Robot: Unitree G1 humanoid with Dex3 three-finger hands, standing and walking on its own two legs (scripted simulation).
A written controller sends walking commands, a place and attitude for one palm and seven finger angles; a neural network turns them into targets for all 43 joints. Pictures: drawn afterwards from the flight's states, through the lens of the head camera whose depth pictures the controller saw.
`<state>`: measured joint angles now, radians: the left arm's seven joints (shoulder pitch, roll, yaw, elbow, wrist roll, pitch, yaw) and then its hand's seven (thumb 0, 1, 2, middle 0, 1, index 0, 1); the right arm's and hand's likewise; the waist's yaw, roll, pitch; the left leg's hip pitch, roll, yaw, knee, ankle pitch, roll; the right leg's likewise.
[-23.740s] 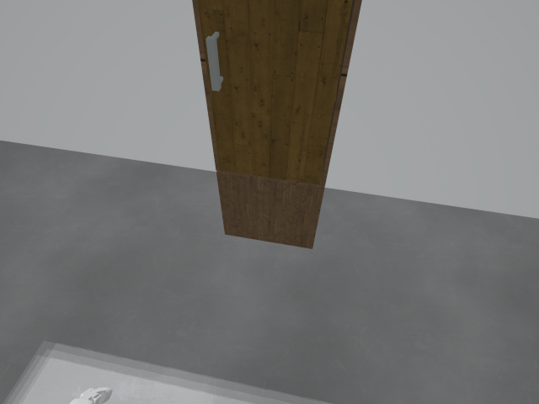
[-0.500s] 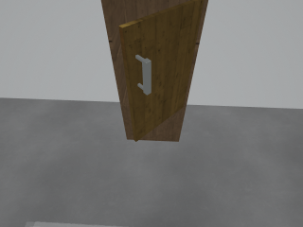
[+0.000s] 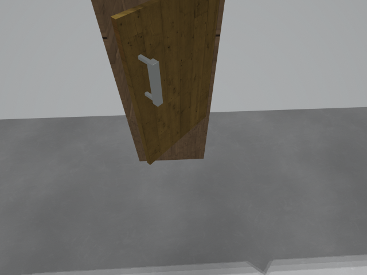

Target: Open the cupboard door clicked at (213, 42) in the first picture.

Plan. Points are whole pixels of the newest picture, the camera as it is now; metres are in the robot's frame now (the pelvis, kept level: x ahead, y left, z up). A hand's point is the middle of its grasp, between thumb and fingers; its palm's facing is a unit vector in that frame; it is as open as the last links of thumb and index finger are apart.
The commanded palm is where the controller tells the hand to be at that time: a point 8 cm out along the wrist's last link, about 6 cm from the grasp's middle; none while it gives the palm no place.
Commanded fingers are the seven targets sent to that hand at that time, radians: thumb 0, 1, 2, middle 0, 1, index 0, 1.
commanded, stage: walk to a spot facing it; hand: left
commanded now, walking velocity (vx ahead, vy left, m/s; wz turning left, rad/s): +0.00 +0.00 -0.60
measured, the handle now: (150, 81) +0.57 +0.13 +0.09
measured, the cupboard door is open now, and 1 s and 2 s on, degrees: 45 45 45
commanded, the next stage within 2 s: none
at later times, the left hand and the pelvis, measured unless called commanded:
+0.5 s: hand out of the picture +0.09 +0.14 -0.15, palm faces -0.20 -0.94 -0.26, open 7.3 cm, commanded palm none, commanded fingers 0.00 0.90 0.90 -0.20 -0.30 -0.20 -0.30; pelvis +0.01 -0.05 +0.01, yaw -16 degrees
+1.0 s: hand (146, 231) +0.24 +0.12 -0.16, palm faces -0.53 -0.82 -0.24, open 7.3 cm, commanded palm none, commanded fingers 0.00 0.90 0.90 -0.20 -0.30 -0.20 -0.30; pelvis +0.04 -0.01 +0.00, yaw -34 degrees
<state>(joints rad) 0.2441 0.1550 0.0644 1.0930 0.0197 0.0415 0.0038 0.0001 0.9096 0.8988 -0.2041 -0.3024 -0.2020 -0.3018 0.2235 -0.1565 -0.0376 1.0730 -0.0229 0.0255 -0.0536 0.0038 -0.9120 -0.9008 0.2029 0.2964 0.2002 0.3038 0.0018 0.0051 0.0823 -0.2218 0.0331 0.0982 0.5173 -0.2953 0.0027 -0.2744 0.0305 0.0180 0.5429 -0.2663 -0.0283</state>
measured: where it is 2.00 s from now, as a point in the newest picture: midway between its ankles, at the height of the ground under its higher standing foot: outside the picture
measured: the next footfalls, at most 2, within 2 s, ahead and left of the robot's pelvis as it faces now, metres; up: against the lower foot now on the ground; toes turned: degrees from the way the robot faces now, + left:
left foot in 0.74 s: +0.12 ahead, +0.10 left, +0.00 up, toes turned -25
right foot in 1.10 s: +0.00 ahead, -0.16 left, +0.00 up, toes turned -42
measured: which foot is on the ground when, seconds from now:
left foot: down 0.00-0.18, up 0.20-0.72, down 0.74-1.00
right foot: down 0.00-0.72, up 0.74-1.00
